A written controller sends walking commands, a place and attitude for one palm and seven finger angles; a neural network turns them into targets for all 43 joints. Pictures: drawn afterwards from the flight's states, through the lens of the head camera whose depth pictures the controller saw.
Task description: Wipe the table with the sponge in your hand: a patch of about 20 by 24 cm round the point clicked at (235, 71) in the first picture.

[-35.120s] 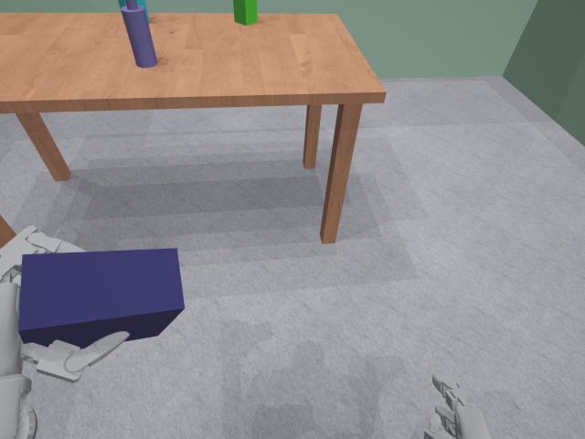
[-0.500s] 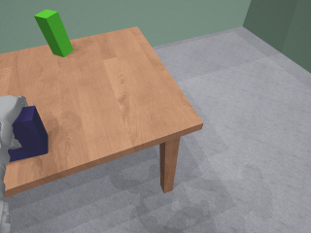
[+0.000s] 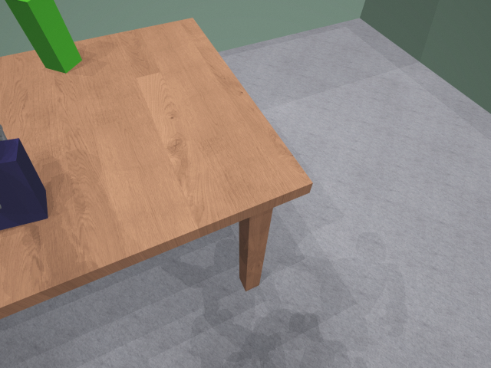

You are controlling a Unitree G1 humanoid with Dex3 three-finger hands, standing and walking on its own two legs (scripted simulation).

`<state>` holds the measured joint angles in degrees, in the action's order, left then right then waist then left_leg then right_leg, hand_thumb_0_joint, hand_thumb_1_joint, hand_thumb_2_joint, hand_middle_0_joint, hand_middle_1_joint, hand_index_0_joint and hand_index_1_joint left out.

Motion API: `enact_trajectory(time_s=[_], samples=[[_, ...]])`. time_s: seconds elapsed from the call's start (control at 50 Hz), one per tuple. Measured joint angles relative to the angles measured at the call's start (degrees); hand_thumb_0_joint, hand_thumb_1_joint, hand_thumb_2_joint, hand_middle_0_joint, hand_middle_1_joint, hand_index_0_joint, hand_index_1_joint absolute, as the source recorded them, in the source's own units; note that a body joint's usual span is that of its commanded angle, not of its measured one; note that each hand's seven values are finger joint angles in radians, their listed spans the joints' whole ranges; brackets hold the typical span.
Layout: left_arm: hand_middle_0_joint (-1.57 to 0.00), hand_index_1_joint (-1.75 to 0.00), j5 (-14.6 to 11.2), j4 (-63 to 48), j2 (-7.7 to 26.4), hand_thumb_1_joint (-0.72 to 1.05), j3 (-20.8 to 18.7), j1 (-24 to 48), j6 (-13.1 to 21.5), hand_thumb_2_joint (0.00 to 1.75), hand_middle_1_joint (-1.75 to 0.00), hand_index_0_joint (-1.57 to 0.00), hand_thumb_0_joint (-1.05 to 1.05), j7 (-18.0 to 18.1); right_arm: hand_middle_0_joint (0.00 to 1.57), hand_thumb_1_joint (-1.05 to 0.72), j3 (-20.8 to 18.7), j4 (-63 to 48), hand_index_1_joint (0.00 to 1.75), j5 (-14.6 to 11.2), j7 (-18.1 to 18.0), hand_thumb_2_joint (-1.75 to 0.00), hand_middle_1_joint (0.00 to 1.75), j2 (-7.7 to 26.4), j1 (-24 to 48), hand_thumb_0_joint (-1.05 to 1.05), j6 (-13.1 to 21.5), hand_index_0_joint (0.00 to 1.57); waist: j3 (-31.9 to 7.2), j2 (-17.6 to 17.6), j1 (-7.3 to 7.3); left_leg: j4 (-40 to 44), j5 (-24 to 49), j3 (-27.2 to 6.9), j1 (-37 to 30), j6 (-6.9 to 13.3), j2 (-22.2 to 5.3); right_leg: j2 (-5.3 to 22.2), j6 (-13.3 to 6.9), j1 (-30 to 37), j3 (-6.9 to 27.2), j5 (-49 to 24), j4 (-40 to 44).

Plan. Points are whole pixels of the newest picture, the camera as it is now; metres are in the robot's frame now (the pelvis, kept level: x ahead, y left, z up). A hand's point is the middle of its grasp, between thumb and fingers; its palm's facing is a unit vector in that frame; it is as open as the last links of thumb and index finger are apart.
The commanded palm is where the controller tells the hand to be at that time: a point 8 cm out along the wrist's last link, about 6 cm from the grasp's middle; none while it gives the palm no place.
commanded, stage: wipe forward along the first lane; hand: left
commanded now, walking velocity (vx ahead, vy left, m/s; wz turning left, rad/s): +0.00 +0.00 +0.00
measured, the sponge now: out of the picture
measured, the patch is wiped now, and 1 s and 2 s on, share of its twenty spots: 0.20 0.25 0.45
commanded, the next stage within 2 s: slide across to the middle lane in 0.46 s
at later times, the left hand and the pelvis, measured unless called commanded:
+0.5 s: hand out of the picture +0.41 +0.46 +0.10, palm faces -0.17 +0.04 -0.98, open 10.4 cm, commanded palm +0.42 +0.45 +0.14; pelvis +0.00 +0.01 -0.01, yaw +0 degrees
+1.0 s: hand (7, 130) +0.45 +0.42 +0.11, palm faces -0.14 +0.04 -0.99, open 10.4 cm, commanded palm +0.45 +0.41 +0.16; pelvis +0.02 +0.01 +0.00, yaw -1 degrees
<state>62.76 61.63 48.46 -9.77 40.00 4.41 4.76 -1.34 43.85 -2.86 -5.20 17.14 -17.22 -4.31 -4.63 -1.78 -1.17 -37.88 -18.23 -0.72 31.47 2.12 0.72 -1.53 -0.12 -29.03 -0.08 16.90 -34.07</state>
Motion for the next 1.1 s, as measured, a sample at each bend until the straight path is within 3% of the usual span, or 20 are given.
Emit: enact_trajectory(time_s=[0.2,0.62,0.8,1.1], samples=[[-0.69,-1.31,0.8,2.2,2.3,-0.54,-1.5,2.8,0.7,1.03,-1.31,-0.74,0.01,-0.2,0.2,-0.91,0.2,-0.4,0.3,0.1,0.2,-0.89,0.3,0.2,-0.2,0.01,-1.0,0.21,-0.3,0.4,-0.42,-1.8,-1.1,0.2,2.4,0.4,0.0,-0.1,0.4,-2.1,0.2,0.6,-1.0],[-0.69,-1.31,3.0,6.5,8.4,-0.54,0.2,12.1,1.9,1.03,-1.31,-0.74,0.01,-3.8,0.2,-0.91,1.3,-2.3,0.3,0.2,-1.0,-0.89,0.3,0.1,-1.4,0.01,-2.8,0.21,0.2,0.7,-2.2,-5.8,-2.5,-0.2,8.8,0.8,-0.1,-0.2,0.7,-7.7,-0.2,1.5,-3.6],[-0.69,-1.31,1.0,3.2,5.8,-0.54,2.4,12.1,1.8,1.03,-1.31,-0.73,0.0,-4.1,0.2,-0.91,0.9,-1.3,0.3,0.2,-1.0,-0.89,0.3,-0.7,-3.3,0.01,-3.2,0.21,0.1,0.1,-1.98,-4.9,-2.6,-0.3,7.7,0.9,0.0,-0.2,0.6,-6.4,-0.3,1.4,-2.4],[-0.69,-1.31,1.1,3.7,0.8,-0.54,2.7,10.4,-2.4,1.03,-1.31,-0.73,0.0,-2.3,0.2,-0.91,1.3,-1.6,0.3,0.2,0.4,-0.89,0.3,-0.8,-1.4,0.01,-2.8,0.21,-0.3,-0.2,-2.72,-0.8,-1.8,0.3,2.2,0.6,-0.2,-0.2,0.7,-1.5,0.5,0.7,1.1]])
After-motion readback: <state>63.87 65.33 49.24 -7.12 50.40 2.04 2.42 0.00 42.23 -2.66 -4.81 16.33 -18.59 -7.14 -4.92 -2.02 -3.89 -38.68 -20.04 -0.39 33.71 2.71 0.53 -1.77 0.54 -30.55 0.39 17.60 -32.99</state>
